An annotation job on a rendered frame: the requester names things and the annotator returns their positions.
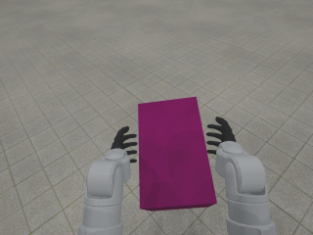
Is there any robot left forearm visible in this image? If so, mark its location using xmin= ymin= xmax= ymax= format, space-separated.
xmin=77 ymin=148 xmax=131 ymax=235

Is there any right robot hand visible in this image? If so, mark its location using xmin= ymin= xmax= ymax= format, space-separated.
xmin=206 ymin=117 xmax=237 ymax=155

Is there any robot right forearm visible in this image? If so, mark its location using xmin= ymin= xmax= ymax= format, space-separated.
xmin=215 ymin=141 xmax=277 ymax=235

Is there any left robot hand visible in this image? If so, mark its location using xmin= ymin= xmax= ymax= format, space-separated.
xmin=111 ymin=126 xmax=138 ymax=164

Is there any carton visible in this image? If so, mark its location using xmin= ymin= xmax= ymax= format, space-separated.
xmin=138 ymin=97 xmax=217 ymax=212

